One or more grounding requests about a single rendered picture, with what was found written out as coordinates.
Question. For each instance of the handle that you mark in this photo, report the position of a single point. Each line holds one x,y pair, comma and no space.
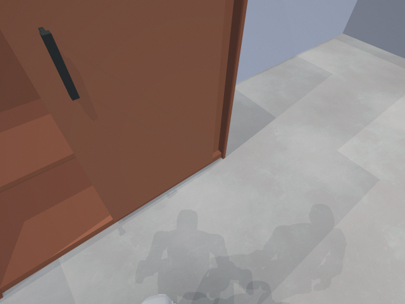
59,63

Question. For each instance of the wardrobe door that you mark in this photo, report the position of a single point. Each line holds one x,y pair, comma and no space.
147,74
229,4

